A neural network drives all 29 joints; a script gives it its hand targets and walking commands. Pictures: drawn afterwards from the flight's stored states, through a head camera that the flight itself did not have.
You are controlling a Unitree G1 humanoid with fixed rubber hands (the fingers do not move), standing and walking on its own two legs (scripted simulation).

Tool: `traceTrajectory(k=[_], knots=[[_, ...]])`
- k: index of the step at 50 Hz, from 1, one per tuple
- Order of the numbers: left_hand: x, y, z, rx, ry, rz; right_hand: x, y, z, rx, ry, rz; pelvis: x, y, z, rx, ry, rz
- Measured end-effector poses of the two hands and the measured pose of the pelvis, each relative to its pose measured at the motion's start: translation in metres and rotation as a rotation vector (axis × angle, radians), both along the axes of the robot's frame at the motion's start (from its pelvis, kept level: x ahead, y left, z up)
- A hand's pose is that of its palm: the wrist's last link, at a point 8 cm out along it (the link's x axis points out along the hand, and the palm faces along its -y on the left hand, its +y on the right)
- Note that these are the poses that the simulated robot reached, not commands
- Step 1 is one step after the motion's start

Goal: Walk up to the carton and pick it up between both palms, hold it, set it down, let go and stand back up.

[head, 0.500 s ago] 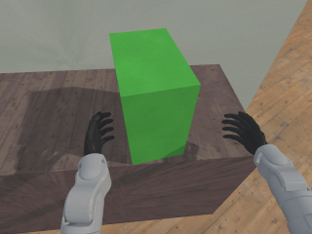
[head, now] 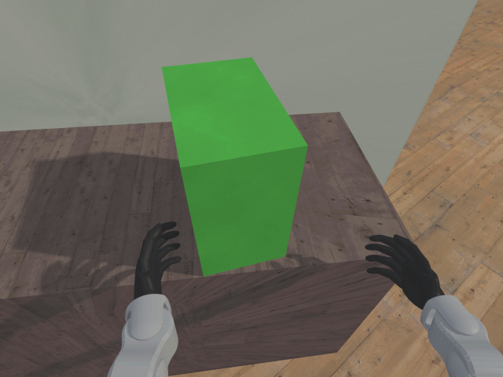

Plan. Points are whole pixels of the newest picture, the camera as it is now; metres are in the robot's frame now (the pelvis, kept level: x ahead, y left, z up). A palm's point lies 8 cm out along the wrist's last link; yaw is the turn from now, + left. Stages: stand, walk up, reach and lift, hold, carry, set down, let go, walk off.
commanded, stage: set down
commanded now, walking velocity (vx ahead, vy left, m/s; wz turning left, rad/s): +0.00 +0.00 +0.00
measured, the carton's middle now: (227, 167) +0.46 +0.10 +0.09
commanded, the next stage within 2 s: let go in 1.36 s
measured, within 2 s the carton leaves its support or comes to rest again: neither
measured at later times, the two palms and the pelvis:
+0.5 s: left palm (142, 306) +0.21 +0.20 +0.03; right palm (420, 315) +0.24 -0.21 +0.02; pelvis +0.01 +0.01 +0.00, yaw -1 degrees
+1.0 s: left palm (133, 317) +0.21 +0.21 +0.01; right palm (397, 349) +0.21 -0.19 -0.04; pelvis +0.02 +0.04 +0.00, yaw -1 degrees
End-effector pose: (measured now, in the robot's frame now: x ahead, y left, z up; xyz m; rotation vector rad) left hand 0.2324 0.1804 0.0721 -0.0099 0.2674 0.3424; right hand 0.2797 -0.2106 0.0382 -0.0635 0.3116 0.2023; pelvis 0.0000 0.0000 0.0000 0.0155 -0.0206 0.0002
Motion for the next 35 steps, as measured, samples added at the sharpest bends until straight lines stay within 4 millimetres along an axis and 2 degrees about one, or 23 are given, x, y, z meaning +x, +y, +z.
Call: traceTrajectory(k=[10,18,35], knots=[[-0.001,0.002,-0.012,0.013,0.036,-0.026,-0.013,-0.005,-0.005,-0.004,0.023,-0.025,0.004,0.0,0.001,0.001,0.0,-0.011],[-0.012,0.009,-0.025,0.016,0.08,-0.045,-0.025,-0.004,-0.011,-0.016,0.055,-0.04,0.008,0.005,0.002,-0.002,-0.003,-0.011],[-0.023,0.024,-0.061,0.028,0.191,-0.099,-0.05,0.005,-0.04,-0.061,0.165,-0.087,0.018,0.021,0.004,-0.006,0.003,-0.018]])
